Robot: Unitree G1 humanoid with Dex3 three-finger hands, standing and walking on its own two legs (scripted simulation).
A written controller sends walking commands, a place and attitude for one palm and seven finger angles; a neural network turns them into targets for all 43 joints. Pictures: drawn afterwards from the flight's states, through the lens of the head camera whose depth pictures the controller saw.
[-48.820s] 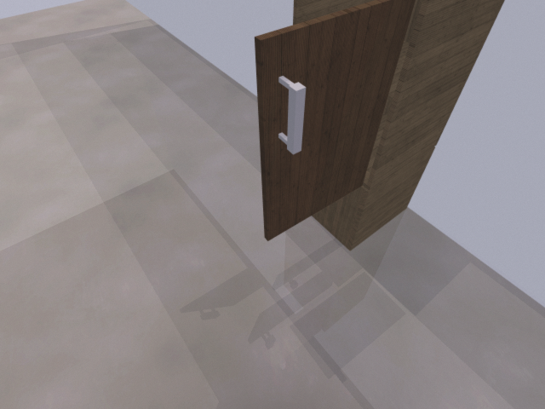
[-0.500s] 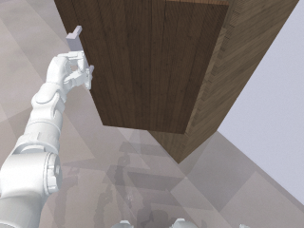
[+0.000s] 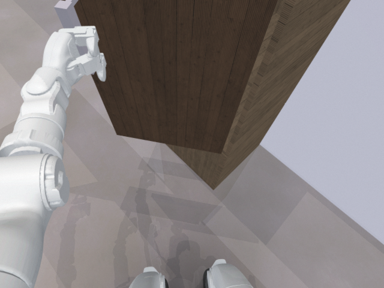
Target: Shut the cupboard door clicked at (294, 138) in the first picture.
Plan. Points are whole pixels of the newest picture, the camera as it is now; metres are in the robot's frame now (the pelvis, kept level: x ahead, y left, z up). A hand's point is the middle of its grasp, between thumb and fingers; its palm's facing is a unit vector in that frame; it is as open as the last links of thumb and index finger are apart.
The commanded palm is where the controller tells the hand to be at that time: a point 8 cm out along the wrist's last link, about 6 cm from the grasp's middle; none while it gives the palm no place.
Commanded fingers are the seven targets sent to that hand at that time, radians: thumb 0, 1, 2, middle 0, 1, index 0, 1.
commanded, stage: push the door shut along its arc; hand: left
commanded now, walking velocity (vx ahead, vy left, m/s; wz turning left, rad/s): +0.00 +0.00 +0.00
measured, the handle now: (83, 35) +0.60 +0.17 +0.14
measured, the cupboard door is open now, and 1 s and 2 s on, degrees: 35 26 22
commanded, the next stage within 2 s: pull the fist back off the door in 0.90 s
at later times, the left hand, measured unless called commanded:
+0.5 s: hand (132, 38) +0.58 +0.07 +0.15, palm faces -0.37 -0.93 +0.02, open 3.1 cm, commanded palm +0.59 +0.12 +0.14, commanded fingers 0.00 0.90 0.90 -1.30 -1.50 -1.30 -1.50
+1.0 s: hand (141, 32) +0.59 +0.05 +0.15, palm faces -0.40 -0.92 +0.00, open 3.3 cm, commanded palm +0.63 +0.08 +0.14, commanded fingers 0.00 0.90 0.90 -1.30 -1.50 -1.30 -1.50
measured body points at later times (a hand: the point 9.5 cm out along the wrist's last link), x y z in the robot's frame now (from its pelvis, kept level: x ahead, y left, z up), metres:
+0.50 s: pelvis +0.01 -0.01 -0.01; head +0.15 +0.00 +0.42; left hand +0.59 +0.12 +0.15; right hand -0.03 -0.28 -0.11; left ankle +0.02 +0.09 -0.70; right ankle +0.03 -0.13 -0.70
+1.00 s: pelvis +0.01 -0.02 -0.01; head +0.17 -0.01 +0.41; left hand +0.61 +0.11 +0.15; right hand -0.05 -0.29 -0.11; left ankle +0.02 +0.09 -0.70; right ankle +0.03 -0.13 -0.70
